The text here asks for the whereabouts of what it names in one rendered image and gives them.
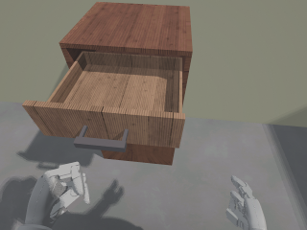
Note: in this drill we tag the robot right hand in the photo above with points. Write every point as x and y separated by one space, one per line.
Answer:
249 214

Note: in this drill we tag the cabinet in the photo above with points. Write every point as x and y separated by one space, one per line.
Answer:
134 29

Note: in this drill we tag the robot left hand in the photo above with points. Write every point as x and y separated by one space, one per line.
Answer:
43 207

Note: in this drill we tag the handle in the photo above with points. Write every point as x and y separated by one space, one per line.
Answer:
82 142

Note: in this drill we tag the drawer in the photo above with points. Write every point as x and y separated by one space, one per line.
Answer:
111 92

